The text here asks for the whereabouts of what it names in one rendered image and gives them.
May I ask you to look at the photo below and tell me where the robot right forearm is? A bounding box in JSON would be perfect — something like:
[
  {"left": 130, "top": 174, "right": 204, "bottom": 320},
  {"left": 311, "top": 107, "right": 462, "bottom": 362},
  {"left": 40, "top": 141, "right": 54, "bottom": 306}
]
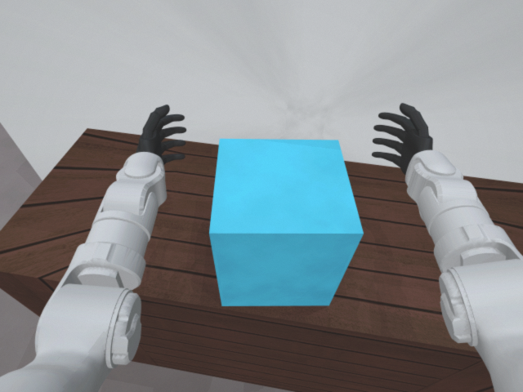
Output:
[{"left": 405, "top": 150, "right": 523, "bottom": 273}]

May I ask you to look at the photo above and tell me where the carton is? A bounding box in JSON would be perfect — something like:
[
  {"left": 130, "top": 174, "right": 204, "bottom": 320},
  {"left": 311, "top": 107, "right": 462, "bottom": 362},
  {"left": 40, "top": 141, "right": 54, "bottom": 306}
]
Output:
[{"left": 209, "top": 139, "right": 364, "bottom": 306}]

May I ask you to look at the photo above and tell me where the left robot upper arm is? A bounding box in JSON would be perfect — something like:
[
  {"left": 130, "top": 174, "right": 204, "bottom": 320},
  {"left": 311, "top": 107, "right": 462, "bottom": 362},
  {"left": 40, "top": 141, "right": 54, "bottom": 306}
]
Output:
[{"left": 0, "top": 283, "right": 141, "bottom": 392}]

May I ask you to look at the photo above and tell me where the robot left forearm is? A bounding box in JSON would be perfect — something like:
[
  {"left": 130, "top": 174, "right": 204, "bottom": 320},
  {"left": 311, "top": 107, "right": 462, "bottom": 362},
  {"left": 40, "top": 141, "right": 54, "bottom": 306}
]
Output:
[{"left": 35, "top": 152, "right": 167, "bottom": 355}]

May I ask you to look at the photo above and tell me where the right robot upper arm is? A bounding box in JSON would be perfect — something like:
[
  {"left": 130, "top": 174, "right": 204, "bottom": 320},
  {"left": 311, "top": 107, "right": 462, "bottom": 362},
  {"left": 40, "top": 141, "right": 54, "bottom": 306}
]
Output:
[{"left": 439, "top": 259, "right": 523, "bottom": 392}]

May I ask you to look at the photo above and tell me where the robot right hand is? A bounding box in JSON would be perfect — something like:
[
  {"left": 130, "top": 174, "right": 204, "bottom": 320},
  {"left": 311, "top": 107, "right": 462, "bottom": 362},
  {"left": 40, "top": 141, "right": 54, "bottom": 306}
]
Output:
[{"left": 372, "top": 103, "right": 433, "bottom": 175}]

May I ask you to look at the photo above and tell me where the robot left hand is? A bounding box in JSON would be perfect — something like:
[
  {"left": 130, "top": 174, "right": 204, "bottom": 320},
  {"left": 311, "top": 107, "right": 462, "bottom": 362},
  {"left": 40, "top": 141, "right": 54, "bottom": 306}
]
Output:
[{"left": 136, "top": 105, "right": 186, "bottom": 165}]

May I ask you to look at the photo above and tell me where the pedestal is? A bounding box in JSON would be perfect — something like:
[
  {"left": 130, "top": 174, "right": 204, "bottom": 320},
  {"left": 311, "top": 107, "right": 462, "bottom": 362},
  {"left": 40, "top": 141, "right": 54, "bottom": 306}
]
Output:
[{"left": 0, "top": 128, "right": 523, "bottom": 392}]

